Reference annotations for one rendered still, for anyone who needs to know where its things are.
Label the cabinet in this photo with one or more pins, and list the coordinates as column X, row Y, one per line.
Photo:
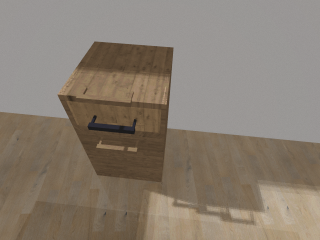
column 141, row 73

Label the drawer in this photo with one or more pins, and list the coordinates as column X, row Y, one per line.
column 147, row 119

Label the handle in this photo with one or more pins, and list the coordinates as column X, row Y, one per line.
column 111, row 128
column 104, row 100
column 118, row 149

